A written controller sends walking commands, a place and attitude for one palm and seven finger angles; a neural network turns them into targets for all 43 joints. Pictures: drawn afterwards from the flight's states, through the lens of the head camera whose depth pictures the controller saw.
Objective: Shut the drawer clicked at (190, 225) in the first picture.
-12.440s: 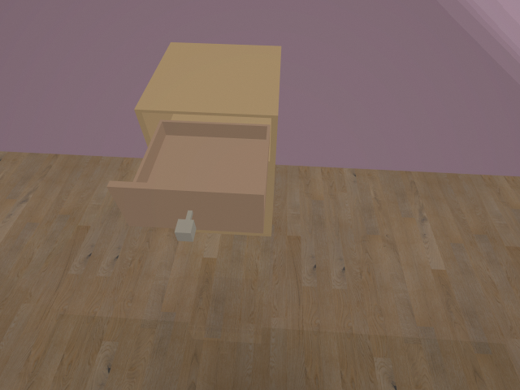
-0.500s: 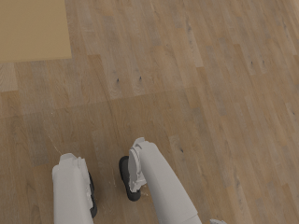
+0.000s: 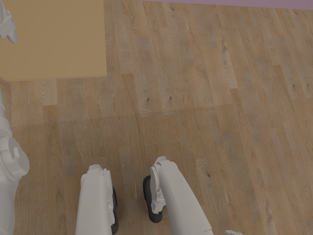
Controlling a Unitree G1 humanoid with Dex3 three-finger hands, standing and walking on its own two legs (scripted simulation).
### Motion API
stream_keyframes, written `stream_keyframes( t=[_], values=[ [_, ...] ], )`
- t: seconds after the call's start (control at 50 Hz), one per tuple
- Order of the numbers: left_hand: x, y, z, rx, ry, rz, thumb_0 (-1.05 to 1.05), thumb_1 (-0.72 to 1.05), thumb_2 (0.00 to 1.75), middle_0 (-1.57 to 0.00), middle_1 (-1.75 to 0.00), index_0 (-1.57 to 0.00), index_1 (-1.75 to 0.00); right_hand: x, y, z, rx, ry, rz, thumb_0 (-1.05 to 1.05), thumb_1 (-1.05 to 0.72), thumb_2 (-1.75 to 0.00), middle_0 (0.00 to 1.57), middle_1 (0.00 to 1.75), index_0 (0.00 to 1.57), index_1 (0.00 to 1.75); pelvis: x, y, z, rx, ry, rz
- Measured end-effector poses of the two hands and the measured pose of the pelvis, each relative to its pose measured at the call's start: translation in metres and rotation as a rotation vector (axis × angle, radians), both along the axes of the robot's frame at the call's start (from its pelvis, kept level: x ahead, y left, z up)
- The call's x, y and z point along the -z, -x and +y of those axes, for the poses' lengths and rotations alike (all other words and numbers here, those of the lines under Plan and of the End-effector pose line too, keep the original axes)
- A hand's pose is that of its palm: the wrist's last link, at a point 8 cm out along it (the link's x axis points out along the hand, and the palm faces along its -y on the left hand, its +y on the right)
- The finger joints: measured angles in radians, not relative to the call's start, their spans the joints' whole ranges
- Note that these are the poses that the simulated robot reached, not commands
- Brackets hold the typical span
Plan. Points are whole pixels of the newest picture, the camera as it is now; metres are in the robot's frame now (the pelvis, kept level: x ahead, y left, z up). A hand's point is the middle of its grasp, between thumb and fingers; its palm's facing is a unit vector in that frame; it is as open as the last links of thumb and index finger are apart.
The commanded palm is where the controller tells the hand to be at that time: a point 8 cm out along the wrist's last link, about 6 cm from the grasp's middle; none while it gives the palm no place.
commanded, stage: draw the hand back to the body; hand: left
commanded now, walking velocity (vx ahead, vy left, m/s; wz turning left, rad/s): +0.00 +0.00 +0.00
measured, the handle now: out of the picture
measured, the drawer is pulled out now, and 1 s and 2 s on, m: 0.00 0.00 0.00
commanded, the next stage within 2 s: step back with the hand held close in 1.46 s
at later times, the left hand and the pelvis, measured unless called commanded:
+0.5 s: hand out of the picture +0.43 +0.26 +0.15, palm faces +0.12 -0.99 -0.05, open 3.3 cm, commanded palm +0.39 +0.29 +0.16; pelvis +0.05 +0.00 +0.12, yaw +6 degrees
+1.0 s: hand out of the picture +0.30 +0.26 +0.29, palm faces +0.39 -0.87 -0.31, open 3.3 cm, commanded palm +0.25 +0.30 +0.32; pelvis +0.08 +0.01 +0.21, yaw +8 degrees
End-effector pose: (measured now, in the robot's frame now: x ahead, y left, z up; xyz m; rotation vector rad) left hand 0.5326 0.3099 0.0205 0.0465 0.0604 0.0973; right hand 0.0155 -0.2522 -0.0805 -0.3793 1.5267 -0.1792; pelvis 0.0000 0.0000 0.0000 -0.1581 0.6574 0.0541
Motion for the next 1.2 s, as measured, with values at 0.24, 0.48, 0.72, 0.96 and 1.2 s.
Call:
stream_keyframes(
  t=[0.24, 0.48, 0.72, 0.96, 1.2],
  values=[
    [-0.036, 0.033, -0.007, 0.036, -0.028, -0.043, 0.01, 0.9, 0.9, -1.4, -1.6, -1.4, -1.6, -0.021, -0.079, -0.007, -0.039, -0.028, -0.142, 0.0, -0.91, -0.9, 0.2, 0.3, 0.2, 0.3, -0.034, -0.021, -0.001, -0.022, -0.017, -0.042],
    [-0.126, 0.127, -0.003, -0.027, -0.001, -0.008, 0.01, 0.9, 0.9, -1.4, -1.6, -1.4, -1.6, -0.095, -0.16, 0.018, -0.118, -0.128, -0.396, 0.0, -0.91, -0.9, 0.2, 0.3, 0.2, 0.3, -0.114, -0.046, 0.0, -0.062, -0.074, -0.201],
    [-0.185, 0.202, -0.012, -0.133, -0.151, 0.163, 0.01, 0.9, 0.9, -1.4, -1.6, -1.4, -1.6, -0.17, -0.216, 0.03, -0.123, -0.128, -0.604, 0.0, -0.91, -0.9, 0.2, 0.3, 0.2, 0.3, -0.17, -0.064, 0.006, -0.067, -0.129, -0.401],
    [-0.275, 0.261, -0.005, -0.323, -0.251, 0.081, 0.01, 0.9, 0.9, -1.4, -1.6, -1.4, -1.6, -0.213, -0.26, 0.062, -0.187, -0.225, -0.779, 0.01, -0.91, -0.9, 0.2, 0.3, 0.2, 0.3, -0.206, -0.081, 0.008, -0.083, -0.169, -0.574],
    [-0.346, 0.323, -0.016, -0.374, -0.355, -0.056, 0.01, 0.9, 0.9, -1.4, -1.6, -1.4, -1.6, -0.23, -0.277, 0.066, -0.241, -0.288, -0.875, 0.01, -0.9, -0.9, 0.2, 0.3, 0.2, 0.3, -0.218, -0.086, 0.0, -0.085, -0.187, -0.659]
  ],
)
